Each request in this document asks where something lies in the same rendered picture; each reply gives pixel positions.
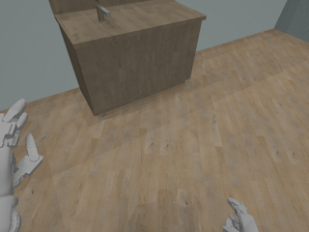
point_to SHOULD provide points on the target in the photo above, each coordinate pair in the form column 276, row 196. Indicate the counter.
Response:
column 143, row 48

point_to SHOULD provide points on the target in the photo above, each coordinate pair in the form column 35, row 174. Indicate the robot left forearm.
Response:
column 10, row 219

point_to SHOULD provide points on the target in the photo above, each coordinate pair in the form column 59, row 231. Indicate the tap lever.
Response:
column 107, row 13

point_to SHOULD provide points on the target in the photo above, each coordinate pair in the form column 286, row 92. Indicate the robot left hand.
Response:
column 11, row 124

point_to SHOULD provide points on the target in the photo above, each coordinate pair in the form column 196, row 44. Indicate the robot right hand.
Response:
column 243, row 222

